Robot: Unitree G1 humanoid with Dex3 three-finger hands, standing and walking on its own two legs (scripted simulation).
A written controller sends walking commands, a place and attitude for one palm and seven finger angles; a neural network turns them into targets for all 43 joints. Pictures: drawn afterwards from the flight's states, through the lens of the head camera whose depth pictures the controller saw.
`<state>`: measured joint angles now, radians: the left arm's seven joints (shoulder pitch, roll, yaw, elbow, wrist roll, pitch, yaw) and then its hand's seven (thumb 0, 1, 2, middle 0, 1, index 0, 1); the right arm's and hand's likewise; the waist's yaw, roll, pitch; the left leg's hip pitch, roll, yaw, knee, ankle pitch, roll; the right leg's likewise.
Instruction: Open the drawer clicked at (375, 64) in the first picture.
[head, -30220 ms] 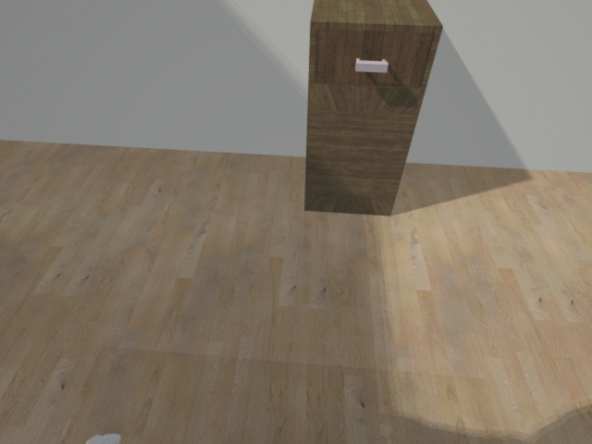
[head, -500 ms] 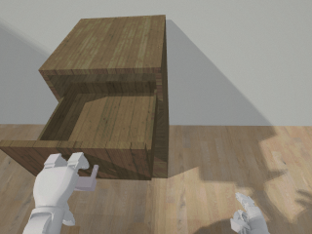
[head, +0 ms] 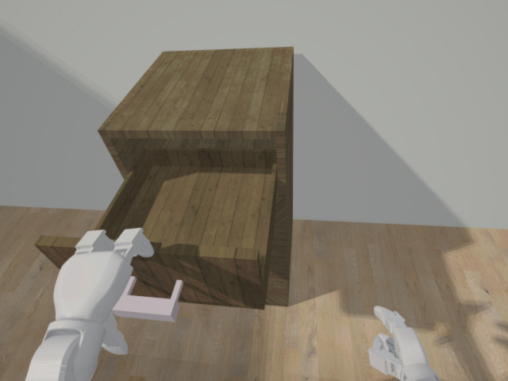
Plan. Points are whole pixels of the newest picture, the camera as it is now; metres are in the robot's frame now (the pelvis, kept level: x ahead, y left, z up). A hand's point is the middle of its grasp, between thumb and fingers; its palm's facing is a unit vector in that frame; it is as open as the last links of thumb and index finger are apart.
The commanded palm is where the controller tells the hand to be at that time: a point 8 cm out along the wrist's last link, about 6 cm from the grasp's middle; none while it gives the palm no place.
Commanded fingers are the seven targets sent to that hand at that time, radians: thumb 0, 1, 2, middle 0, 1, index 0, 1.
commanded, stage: lift the hand off the handle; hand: left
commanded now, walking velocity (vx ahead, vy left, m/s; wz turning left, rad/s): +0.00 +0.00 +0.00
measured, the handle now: (150, 295) +0.24 +0.24 -0.02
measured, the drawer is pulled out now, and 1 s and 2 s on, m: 0.29 0.29 0.29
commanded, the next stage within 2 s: draw the hand back to the body in 0.46 s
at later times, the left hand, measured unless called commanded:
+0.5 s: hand (97, 267) +0.21 +0.25 +0.13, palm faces +0.09 -0.09 -0.99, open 13.8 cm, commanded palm +0.17 +0.24 +0.19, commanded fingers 0.00 -0.50 0.30 -0.30 -1.20 -0.30 -1.20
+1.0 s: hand (91, 279) +0.19 +0.26 +0.12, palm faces +0.04 -0.10 -0.99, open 13.8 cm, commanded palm +0.16 +0.26 +0.18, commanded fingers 0.00 -0.50 0.30 -0.30 -1.20 -0.30 -1.20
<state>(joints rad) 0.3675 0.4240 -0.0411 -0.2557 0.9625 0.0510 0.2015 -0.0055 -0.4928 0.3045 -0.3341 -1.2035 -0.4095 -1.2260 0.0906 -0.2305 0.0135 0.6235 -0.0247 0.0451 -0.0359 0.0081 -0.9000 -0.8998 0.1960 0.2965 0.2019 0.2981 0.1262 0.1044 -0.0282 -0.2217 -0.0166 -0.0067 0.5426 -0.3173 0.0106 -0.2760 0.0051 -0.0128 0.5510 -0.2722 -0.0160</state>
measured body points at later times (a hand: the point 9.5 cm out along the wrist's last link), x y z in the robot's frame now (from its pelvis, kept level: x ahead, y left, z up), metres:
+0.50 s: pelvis +0.01 +0.00 +0.01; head +0.00 -0.04 +0.46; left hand +0.20 +0.25 +0.19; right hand +0.24 -0.20 -0.08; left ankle -0.02 +0.11 -0.73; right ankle +0.01 -0.11 -0.73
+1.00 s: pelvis +0.01 +0.01 +0.01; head +0.01 -0.04 +0.46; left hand +0.19 +0.26 +0.18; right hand +0.23 -0.20 -0.08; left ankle -0.02 +0.11 -0.73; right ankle +0.01 -0.11 -0.73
